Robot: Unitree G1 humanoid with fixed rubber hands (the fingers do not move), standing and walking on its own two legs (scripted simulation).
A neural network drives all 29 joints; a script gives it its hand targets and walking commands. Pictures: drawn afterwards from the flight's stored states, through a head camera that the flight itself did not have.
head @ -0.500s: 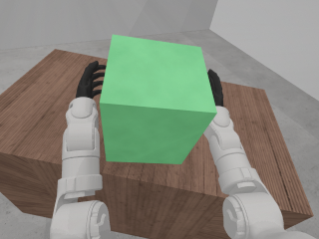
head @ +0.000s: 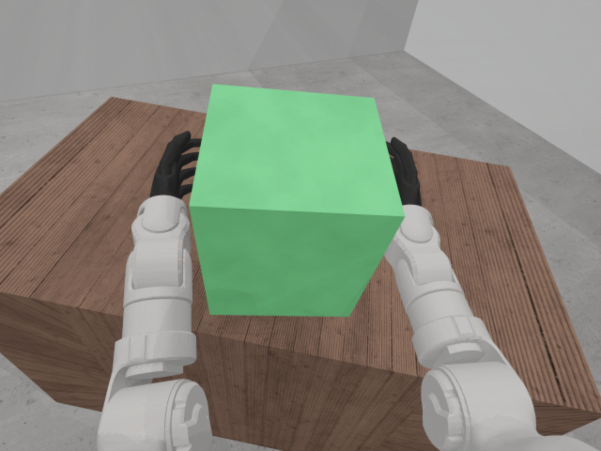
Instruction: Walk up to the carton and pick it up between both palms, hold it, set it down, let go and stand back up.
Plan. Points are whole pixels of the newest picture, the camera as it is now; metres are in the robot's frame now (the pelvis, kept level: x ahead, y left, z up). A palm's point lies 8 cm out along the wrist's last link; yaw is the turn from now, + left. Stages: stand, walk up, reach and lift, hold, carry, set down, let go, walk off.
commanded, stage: set down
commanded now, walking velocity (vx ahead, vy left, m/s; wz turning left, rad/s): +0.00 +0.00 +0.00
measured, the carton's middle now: (287, 212) +0.40 +0.01 +0.12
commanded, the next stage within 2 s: none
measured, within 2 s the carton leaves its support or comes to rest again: rests again in 1.66 s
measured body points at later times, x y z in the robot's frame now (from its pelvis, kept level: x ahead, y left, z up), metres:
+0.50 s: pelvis +0.00 +0.00 +0.00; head +0.00 +0.03 +0.45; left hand +0.41 +0.16 +0.12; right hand +0.41 -0.14 +0.13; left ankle +0.02 +0.13 -0.75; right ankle -0.02 -0.13 -0.75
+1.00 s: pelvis +0.01 +0.00 +0.00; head +0.03 +0.03 +0.45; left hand +0.41 +0.16 +0.08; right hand +0.41 -0.14 +0.10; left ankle +0.02 +0.13 -0.75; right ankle -0.02 -0.12 -0.75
